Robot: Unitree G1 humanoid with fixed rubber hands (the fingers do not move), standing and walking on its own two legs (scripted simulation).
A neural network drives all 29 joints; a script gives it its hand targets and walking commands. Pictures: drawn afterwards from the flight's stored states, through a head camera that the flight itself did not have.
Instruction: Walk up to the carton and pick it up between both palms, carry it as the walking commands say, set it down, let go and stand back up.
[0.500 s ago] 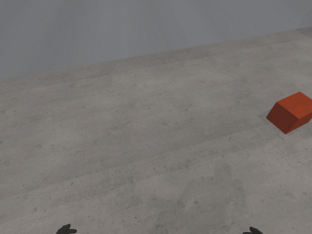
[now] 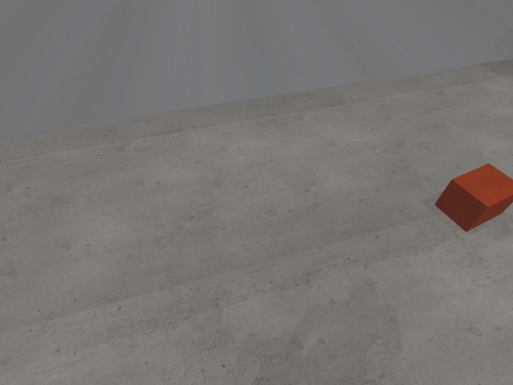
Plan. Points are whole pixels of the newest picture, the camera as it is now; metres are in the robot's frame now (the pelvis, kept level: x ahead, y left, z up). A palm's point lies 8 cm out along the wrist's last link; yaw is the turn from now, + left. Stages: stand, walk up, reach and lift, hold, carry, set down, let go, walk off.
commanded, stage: stand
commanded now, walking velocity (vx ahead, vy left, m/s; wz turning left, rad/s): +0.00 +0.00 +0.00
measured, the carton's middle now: (477, 197) +1.11 -1.12 -0.68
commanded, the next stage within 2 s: walk up in 0.92 s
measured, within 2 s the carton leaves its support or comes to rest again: neither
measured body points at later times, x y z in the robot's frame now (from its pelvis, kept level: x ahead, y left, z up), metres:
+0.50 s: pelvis +0.00 +0.00 +0.00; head +0.00 +0.00 +0.45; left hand +0.06 +0.28 -0.13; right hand +0.07 -0.28 -0.13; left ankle +0.00 +0.11 -0.74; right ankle +0.00 -0.14 -0.74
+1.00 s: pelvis -0.01 +0.01 +0.01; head -0.01 +0.01 +0.46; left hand +0.05 +0.29 -0.13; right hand +0.07 -0.28 -0.13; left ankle +0.00 +0.11 -0.74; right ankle +0.00 -0.14 -0.74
